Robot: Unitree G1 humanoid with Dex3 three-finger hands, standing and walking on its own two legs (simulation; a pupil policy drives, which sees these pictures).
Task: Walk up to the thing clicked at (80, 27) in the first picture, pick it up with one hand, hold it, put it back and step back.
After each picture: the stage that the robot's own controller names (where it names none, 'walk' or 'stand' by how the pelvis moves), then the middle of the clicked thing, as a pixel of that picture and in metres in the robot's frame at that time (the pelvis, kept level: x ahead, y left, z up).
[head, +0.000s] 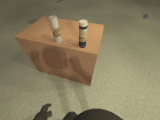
stand; (82, 35) +0.69 +0.12 +0.08
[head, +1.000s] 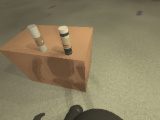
walk; (66, 42) +0.57 +0.26 +0.10
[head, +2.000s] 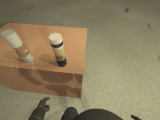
stand; (59, 52) +0.41 +0.24 +0.10
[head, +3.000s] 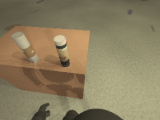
stand; (63, 53) +0.43 +0.22 +0.09
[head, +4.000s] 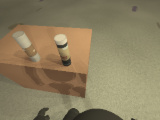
stand; (64, 52) +0.43 +0.22 +0.09
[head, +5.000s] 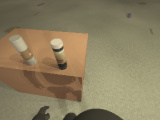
stand; (60, 56) +0.42 +0.24 +0.08
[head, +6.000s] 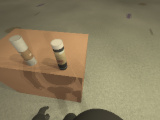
stand; (60, 56) +0.41 +0.24 +0.08
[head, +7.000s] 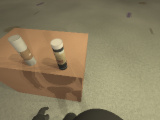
rise first; (60, 56) +0.41 +0.24 +0.08
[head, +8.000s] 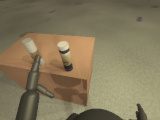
rise first; (66, 57) +0.41 +0.23 +0.09
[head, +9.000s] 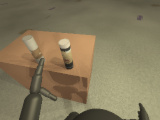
go down; (67, 55) +0.42 +0.23 +0.09
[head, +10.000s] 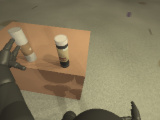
go down; (63, 53) +0.42 +0.20 +0.09
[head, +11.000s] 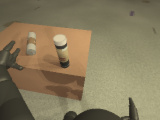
go down; (62, 53) +0.42 +0.21 +0.10
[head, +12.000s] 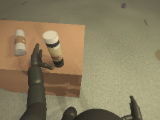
close in; (55, 52) +0.40 +0.23 +0.12
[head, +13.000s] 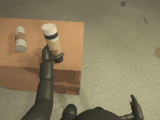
close; (54, 46) +0.44 +0.23 +0.14
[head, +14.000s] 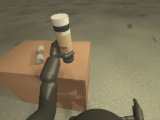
lift; (64, 42) +0.34 +0.16 +0.31
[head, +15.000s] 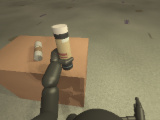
hold; (64, 49) +0.35 +0.17 +0.24
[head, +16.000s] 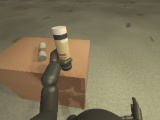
hold; (63, 50) +0.35 +0.19 +0.24
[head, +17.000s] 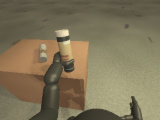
crouch; (65, 52) +0.36 +0.17 +0.22
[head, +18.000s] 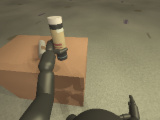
crouch; (59, 40) +0.42 +0.21 +0.25
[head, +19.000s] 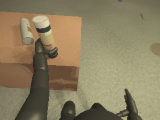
lower; (47, 40) +0.47 +0.25 +0.14
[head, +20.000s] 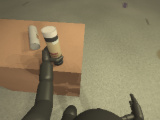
lower; (54, 48) +0.42 +0.23 +0.14
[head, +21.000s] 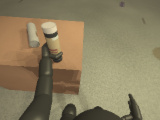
lower; (54, 45) +0.44 +0.23 +0.14
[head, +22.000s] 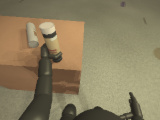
lower; (53, 45) +0.44 +0.24 +0.14
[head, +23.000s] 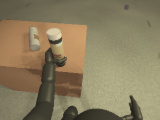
draw back; (57, 50) +0.41 +0.22 +0.13
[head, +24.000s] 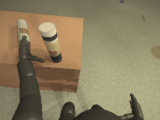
rise; (53, 46) +0.42 +0.23 +0.14
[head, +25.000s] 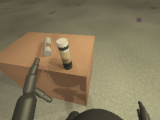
sink last; (65, 55) +0.42 +0.23 +0.12
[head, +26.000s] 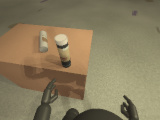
stand; (64, 53) +0.41 +0.22 +0.11
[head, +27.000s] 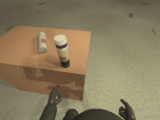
stand; (63, 53) +0.42 +0.22 +0.11
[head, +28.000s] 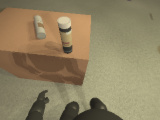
walk; (66, 38) +0.50 +0.19 +0.11
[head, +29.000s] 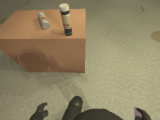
walk; (66, 21) +0.73 +0.26 +0.11
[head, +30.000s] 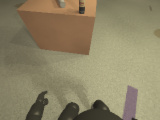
walk; (82, 0) +1.10 +0.21 +0.12
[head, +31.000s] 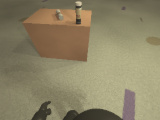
stand; (78, 13) +1.15 +0.24 +0.10
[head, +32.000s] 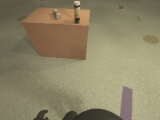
stand; (77, 13) +1.18 +0.25 +0.08
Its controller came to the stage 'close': yes
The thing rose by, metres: 0.23
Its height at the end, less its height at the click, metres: +0.00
